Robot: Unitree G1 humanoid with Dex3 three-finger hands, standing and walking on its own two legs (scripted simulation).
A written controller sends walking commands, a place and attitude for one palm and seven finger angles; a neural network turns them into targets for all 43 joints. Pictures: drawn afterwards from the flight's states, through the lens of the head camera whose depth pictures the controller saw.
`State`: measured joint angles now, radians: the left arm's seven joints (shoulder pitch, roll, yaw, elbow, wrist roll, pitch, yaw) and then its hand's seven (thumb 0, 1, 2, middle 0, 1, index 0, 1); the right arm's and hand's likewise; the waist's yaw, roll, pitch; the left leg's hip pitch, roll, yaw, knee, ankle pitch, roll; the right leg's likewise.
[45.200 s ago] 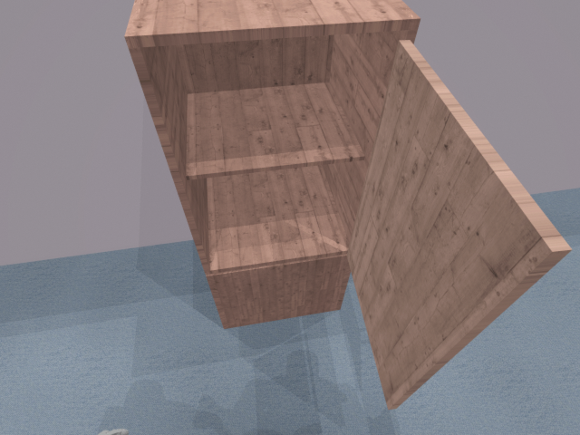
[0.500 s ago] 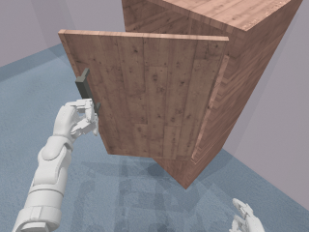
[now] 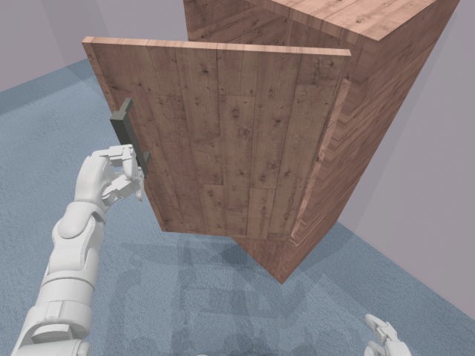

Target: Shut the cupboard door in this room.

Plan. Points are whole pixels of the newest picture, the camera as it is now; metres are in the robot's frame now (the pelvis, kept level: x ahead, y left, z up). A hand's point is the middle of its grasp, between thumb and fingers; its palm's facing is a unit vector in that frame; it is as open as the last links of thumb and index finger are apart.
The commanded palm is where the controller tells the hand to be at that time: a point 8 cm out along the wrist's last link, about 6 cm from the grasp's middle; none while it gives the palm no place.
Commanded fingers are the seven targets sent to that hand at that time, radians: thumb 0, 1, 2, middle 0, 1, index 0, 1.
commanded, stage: push the door shut along its arc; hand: left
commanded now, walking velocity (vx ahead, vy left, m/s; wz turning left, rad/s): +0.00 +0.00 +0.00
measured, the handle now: (134, 140) +0.47 +0.21 +0.09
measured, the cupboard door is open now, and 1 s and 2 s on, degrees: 40 28 13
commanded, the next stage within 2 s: pull the fist back off the door in 1.94 s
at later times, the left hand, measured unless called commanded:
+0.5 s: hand (142, 160) +0.42 +0.18 +0.10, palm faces -0.15 -0.99 -0.01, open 3.2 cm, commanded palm +0.41 +0.22 +0.10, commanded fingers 0.00 0.90 0.90 -1.30 -1.50 -1.30 -1.50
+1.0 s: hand (184, 132) +0.49 +0.12 +0.10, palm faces -0.30 -0.95 -0.01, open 3.1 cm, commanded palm +0.48 +0.18 +0.10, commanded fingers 0.00 0.90 0.90 -1.30 -1.50 -1.30 -1.50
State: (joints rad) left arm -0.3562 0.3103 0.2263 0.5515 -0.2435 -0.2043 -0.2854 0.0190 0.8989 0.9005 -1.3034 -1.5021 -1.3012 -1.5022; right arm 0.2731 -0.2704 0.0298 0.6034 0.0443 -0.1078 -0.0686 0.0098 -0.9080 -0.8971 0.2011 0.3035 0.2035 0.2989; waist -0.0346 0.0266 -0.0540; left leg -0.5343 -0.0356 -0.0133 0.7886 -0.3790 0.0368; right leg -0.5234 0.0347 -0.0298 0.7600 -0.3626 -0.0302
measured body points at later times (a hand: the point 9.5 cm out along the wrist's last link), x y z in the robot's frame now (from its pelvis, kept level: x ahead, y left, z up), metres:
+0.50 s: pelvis -0.01 +0.00 -0.01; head +0.05 +0.01 +0.44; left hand +0.42 +0.24 +0.10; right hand +0.10 -0.26 -0.11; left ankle +0.01 +0.10 -0.71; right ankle +0.01 -0.10 -0.71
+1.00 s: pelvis +0.00 +0.01 -0.02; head +0.09 +0.01 +0.42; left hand +0.50 +0.17 +0.10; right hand +0.02 -0.26 -0.13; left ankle +0.01 +0.10 -0.71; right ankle +0.01 -0.10 -0.71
